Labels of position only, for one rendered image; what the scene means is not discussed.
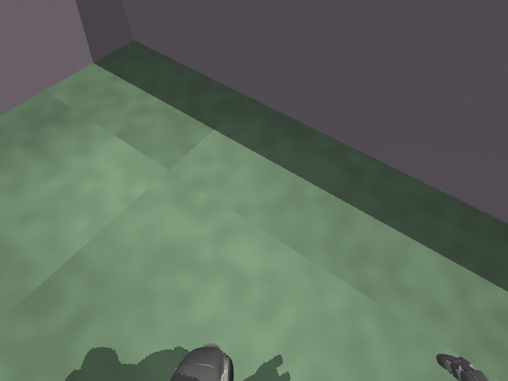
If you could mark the right robot hand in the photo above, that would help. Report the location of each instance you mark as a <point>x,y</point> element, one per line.
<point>460,368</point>

